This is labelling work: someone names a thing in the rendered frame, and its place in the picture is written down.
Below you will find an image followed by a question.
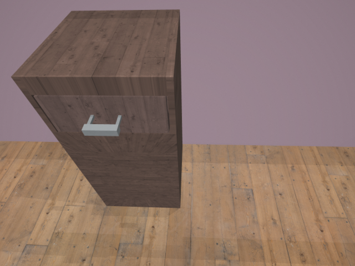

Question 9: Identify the handle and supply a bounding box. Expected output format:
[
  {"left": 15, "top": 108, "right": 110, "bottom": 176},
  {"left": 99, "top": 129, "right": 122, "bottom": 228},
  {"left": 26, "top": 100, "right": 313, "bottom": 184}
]
[{"left": 82, "top": 115, "right": 122, "bottom": 136}]

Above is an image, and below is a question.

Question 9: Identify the drawer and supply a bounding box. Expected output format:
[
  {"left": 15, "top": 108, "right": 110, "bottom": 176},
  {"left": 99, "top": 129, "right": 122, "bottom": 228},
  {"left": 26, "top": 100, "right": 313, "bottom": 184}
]
[{"left": 34, "top": 95, "right": 170, "bottom": 133}]

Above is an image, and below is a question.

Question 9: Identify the cabinet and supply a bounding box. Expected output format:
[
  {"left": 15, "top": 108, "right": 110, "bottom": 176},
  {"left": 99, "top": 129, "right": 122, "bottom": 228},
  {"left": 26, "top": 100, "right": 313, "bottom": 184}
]
[{"left": 11, "top": 9, "right": 182, "bottom": 208}]

